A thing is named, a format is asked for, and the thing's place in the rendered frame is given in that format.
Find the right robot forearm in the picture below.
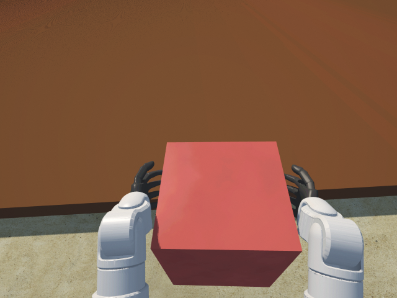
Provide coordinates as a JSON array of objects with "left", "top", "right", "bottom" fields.
[{"left": 297, "top": 197, "right": 364, "bottom": 298}]

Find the right robot hand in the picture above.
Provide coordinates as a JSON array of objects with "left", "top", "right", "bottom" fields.
[{"left": 284, "top": 165, "right": 318, "bottom": 218}]

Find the left robot hand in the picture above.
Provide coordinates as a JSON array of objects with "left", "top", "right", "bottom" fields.
[{"left": 130, "top": 161, "right": 163, "bottom": 209}]

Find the left robot forearm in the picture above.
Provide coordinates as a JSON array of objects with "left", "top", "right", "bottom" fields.
[{"left": 92, "top": 192, "right": 153, "bottom": 298}]

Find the carton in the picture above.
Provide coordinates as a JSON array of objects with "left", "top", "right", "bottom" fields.
[{"left": 150, "top": 142, "right": 302, "bottom": 287}]

